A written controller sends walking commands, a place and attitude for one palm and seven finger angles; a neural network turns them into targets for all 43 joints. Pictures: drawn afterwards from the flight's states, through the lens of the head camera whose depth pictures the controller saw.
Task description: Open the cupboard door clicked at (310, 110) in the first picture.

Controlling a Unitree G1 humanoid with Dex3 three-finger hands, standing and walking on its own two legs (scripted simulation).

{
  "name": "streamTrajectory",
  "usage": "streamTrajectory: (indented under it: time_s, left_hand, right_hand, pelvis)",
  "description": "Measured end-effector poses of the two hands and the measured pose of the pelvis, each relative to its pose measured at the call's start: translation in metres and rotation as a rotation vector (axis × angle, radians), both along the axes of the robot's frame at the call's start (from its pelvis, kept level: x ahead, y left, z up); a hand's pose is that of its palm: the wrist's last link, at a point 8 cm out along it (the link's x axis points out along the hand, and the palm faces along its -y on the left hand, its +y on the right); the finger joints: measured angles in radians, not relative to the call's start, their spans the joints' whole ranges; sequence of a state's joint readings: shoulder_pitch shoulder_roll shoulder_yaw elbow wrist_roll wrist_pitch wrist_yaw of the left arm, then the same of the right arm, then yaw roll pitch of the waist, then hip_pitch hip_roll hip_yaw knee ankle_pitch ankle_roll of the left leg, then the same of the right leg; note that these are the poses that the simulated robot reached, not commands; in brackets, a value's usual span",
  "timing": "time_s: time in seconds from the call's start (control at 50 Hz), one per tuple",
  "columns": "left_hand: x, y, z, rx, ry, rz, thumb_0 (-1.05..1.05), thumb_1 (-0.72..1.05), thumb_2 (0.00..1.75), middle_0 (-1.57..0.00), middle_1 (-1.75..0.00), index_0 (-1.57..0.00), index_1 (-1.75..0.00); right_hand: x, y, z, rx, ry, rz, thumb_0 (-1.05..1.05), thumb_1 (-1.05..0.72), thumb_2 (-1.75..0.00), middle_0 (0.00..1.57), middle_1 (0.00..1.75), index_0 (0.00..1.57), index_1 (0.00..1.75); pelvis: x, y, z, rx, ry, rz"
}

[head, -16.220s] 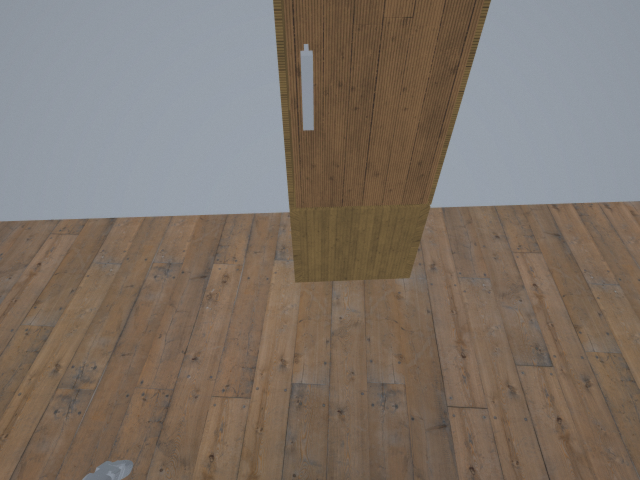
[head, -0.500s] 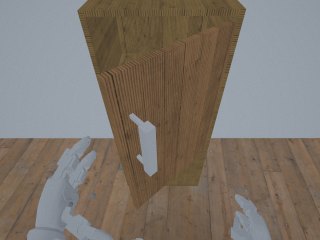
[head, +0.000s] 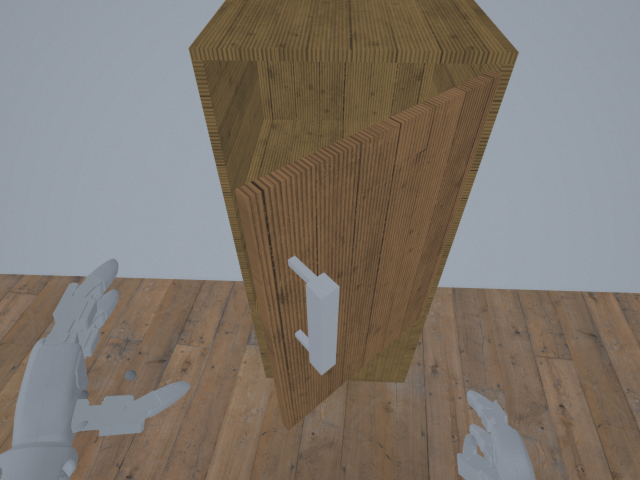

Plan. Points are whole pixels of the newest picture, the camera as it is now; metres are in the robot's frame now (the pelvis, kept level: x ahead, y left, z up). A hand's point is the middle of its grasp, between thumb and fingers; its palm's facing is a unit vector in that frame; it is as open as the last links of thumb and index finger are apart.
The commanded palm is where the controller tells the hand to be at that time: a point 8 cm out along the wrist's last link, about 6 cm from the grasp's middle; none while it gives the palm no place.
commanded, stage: draw the hand back to the body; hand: left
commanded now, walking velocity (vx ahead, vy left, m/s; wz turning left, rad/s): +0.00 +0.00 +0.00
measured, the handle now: (310, 317) +0.30 +0.05 +0.07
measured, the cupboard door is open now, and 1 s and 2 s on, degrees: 42 42 42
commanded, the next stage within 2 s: step back with the hand held close in 0.72 s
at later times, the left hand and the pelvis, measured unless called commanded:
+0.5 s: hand (90, 313) +0.21 +0.25 +0.17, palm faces +0.43 -0.81 -0.39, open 7.8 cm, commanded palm +0.16 +0.29 +0.19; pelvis +0.02 -0.01 +0.01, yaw -1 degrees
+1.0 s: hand (94, 313) +0.21 +0.24 +0.18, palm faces +0.41 -0.79 -0.46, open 7.4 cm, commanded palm +0.15 +0.27 +0.19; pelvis +0.01 -0.03 +0.02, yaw -1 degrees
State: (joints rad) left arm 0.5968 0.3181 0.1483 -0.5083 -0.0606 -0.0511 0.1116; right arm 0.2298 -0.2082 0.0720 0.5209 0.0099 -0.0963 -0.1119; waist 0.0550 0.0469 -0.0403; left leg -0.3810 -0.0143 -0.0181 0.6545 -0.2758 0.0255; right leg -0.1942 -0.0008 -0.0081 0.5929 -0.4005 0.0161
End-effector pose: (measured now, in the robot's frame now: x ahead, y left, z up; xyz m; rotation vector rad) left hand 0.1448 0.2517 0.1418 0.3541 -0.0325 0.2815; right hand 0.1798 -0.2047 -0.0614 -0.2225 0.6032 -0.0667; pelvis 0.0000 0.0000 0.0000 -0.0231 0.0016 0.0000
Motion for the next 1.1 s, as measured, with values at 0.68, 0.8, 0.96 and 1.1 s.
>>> streamTrajectory:
  time_s: [0.68, 0.8, 0.96, 1.1]
  left_hand:
    - [0.025, 0.017, 0.044, 0.103, -0.093, 0.113, 0.02, 0.88, 0.9, -0.21, -0.3, -0.21, -0.31]
    - [0.023, 0.014, 0.047, 0.111, -0.105, 0.122, 0.02, 0.89, 0.9, -0.21, -0.3, -0.21, -0.31]
    - [0.025, 0.021, 0.057, 0.181, -0.137, 0.114, 0.02, 0.89, 0.9, -0.21, -0.3, -0.21, -0.31]
    - [0.02, 0.021, 0.045, 0.192, -0.055, 0.04, 0.02, 0.89, 0.9, -0.21, -0.3, -0.21, -0.31]
  right_hand:
    - [0.012, -0.038, 0.0, -0.008, 0.076, -0.043, 0.02, -0.9, -0.9, 0.2, 0.3, 0.2, 0.3]
    - [0.013, -0.042, -0.001, -0.001, 0.069, -0.042, 0.02, -0.9, -0.9, 0.2, 0.3, 0.2, 0.3]
    - [0.011, -0.048, 0.0, -0.007, 0.098, -0.049, 0.01, -0.9, -0.9, 0.2, 0.3, 0.2, 0.3]
    - [-0.011, -0.055, 0.004, -0.021, 0.13, -0.128, 0.01, -0.9, -0.9, 0.2, 0.3, 0.2, 0.3]
  pelvis:
    - [0.018, -0.02, 0.015, 0.023, -0.039, -0.013]
    - [0.017, -0.026, 0.015, 0.024, -0.045, -0.012]
    - [0.012, -0.028, 0.015, 0.007, -0.031, -0.004]
    - [-0.003, -0.016, 0.016, 0.005, -0.014, -0.025]
